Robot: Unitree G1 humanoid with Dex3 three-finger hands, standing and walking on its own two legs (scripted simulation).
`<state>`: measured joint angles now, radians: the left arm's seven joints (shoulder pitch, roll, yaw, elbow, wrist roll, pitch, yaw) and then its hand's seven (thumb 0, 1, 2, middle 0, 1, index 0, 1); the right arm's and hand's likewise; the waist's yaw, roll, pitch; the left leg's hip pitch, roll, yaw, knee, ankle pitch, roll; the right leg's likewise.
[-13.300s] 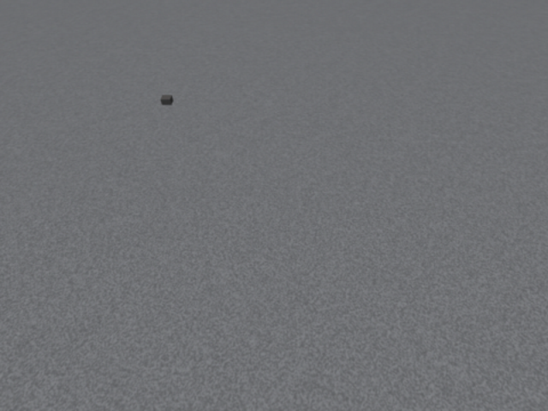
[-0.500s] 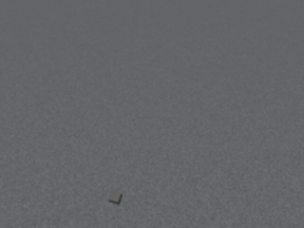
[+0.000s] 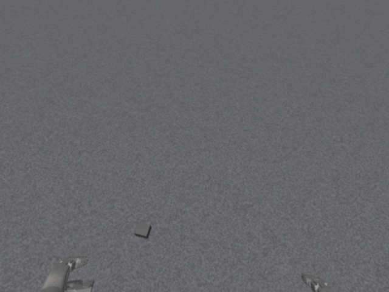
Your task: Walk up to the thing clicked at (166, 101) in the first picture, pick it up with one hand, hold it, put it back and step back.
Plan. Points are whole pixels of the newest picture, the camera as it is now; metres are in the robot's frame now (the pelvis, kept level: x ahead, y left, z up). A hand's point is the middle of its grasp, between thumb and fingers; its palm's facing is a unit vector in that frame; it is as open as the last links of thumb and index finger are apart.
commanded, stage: rise first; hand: left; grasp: from above
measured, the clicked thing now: (142, 230) +0.46 +0.23 -0.75
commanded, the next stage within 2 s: none
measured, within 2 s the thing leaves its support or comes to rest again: neither
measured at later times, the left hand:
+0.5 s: hand out of the picture +0.14 +0.26 -0.21, palm faces -0.17 -0.88 -0.43, open 12.9 cm
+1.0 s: hand (103, 270) +0.23 +0.29 -0.38, palm faces -0.46 -0.54 -0.70, open 12.6 cm
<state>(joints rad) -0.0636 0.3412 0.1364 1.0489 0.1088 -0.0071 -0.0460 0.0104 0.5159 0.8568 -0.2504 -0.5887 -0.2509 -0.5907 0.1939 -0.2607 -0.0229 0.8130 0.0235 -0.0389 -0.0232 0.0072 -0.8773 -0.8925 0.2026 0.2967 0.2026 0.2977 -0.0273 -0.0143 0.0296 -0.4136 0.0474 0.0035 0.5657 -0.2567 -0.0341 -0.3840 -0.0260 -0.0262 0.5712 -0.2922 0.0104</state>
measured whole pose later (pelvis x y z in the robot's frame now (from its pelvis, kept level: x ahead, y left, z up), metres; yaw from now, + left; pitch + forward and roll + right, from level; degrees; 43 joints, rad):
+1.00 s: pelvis -0.05 +0.01 -0.25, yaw -2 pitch +33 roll -2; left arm -0.16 0.48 0.15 0.65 0.63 -0.13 0.01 0.00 -0.31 0.78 -0.36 -0.81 -0.36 -0.82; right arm 0.06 -0.29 -0.07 0.61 0.00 -0.16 0.03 0.01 -0.95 -0.91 0.20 0.30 0.20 0.30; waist -0.03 0.01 -0.17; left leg -1.71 0.05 -0.06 1.81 -0.67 -0.03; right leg -1.66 -0.02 -0.01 1.79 -0.71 0.02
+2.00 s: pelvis -0.08 +0.02 -0.44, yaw -9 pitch +31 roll -10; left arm -0.80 0.89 0.17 1.26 1.26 -0.54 0.19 0.00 -0.31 0.89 -0.23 -0.73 -0.22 -0.74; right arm 0.07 -0.26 0.06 0.74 -0.16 0.06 0.13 0.00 -0.88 -0.89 0.20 0.30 0.20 0.30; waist -0.17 -0.05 -0.01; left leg -2.30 0.03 -0.19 2.43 -0.68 -0.02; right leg -2.18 0.02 -0.07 2.34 -0.71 0.06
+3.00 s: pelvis -0.08 +0.02 -0.46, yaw -10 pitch +31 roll -10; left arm -0.92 0.96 0.14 1.39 1.43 -0.57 0.34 0.00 -0.17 0.73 -0.33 -0.73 -0.35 -0.72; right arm 0.06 -0.26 0.10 0.74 -0.20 0.08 0.14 0.00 -0.91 -0.90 0.20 0.30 0.20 0.30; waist -0.23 -0.07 0.02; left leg -2.36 0.03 -0.22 2.50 -0.69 -0.03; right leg -2.24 0.04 -0.08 2.40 -0.71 0.06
